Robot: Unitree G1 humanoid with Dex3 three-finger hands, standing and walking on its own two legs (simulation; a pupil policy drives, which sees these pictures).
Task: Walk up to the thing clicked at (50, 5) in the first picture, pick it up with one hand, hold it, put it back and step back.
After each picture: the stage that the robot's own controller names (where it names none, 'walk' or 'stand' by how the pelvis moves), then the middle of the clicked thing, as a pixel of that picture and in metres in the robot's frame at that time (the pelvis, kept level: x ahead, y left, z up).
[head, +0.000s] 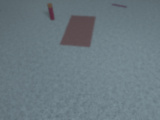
stand; (51, 11) +2.12 +0.53 -0.65
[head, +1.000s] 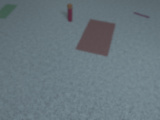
walk; (69, 13) +2.01 +0.26 -0.63
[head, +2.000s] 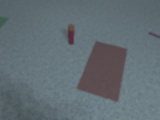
walk; (71, 34) +1.43 +0.14 -0.64
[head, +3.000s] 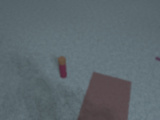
walk; (62, 67) +0.96 +0.20 -0.64
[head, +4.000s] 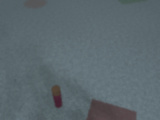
walk; (57, 97) +0.68 +0.22 -0.64
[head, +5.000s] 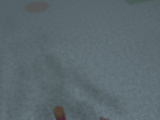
stand; (60, 117) +0.49 +0.20 -0.63
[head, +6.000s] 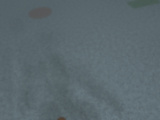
stand; out of the picture +0.43 +0.21 -0.65
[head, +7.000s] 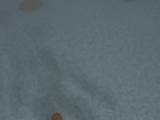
stand; out of the picture +0.42 +0.22 -0.64
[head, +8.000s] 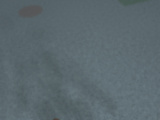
stand; out of the picture +0.41 +0.23 -0.66
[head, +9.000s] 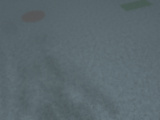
stand; out of the picture +0.41 +0.23 -0.66
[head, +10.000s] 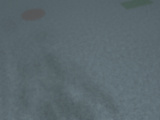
stand; out of the picture +0.40 +0.23 -0.66
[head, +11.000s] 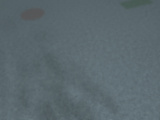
go down; out of the picture +0.40 +0.23 -0.66
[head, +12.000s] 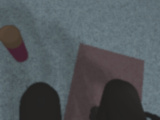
go down; (16, 46) +0.49 +0.26 -0.25
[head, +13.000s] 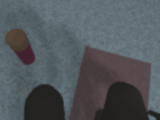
close in; (23, 49) +0.48 +0.26 -0.25
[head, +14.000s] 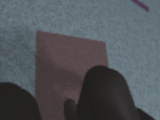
close in; out of the picture +0.46 +0.31 -0.16
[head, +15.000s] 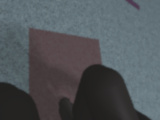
lift; out of the picture +0.45 +0.31 -0.16
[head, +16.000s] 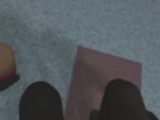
lift; (2, 67) +0.35 +0.27 -0.07
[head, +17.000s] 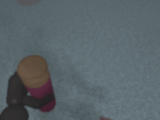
hold; (41, 88) +0.32 +0.16 +0.07
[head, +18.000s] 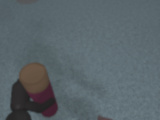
hold; (42, 94) +0.31 +0.16 +0.02
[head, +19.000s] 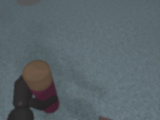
hold; (45, 91) +0.32 +0.16 +0.03
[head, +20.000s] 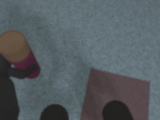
crouch; (24, 60) +0.42 +0.21 -0.04
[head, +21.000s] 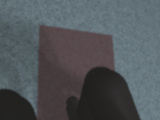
lower; out of the picture +0.45 +0.28 -0.17
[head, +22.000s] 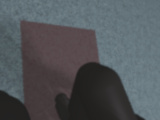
lower; out of the picture +0.46 +0.31 -0.17
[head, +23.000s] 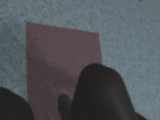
lower; out of the picture +0.45 +0.31 -0.17
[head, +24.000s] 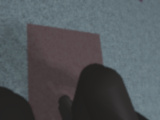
lower; out of the picture +0.45 +0.31 -0.17
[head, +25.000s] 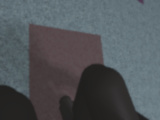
rest; out of the picture +0.44 +0.31 -0.17
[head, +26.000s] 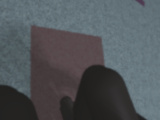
withdraw; out of the picture +0.45 +0.29 -0.17
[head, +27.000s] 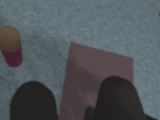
stand; (11, 50) +0.46 +0.26 -0.20
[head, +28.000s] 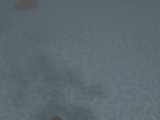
stand; out of the picture +0.40 +0.18 -0.58
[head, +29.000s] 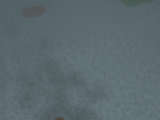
stand; out of the picture +0.43 +0.19 -0.60
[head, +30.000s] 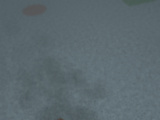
stand; out of the picture +0.41 +0.19 -0.60
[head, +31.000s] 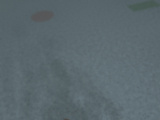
stand; out of the picture +0.44 +0.19 -0.65
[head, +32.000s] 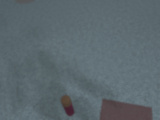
walk; (68, 106) +0.51 +0.19 -0.63
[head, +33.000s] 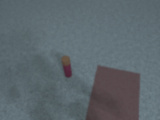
walk; (67, 67) +0.80 +0.17 -0.62
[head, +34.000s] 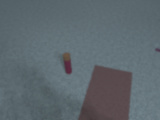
stand; (67, 63) +1.03 +0.21 -0.64
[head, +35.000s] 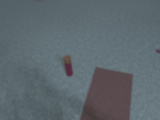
stand; (68, 66) +1.02 +0.21 -0.66
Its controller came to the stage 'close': yes
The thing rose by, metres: 0.68
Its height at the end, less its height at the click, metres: +0.00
